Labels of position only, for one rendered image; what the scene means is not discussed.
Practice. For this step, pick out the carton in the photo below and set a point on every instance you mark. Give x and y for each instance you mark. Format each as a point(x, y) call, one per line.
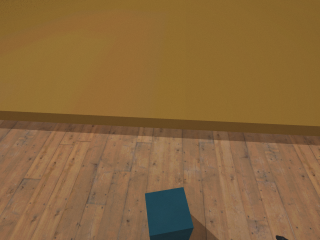
point(168, 215)

